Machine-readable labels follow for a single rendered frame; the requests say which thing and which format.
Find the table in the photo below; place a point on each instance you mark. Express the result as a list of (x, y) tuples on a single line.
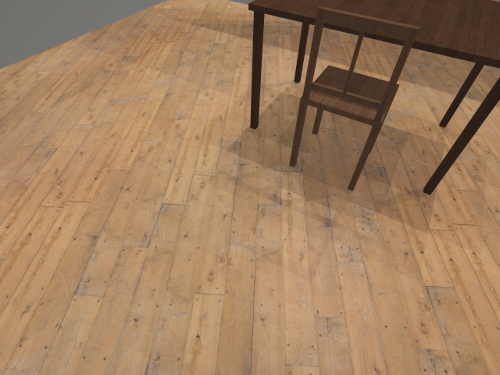
[(461, 29)]

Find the chair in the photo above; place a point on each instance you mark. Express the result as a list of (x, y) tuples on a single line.
[(346, 93)]

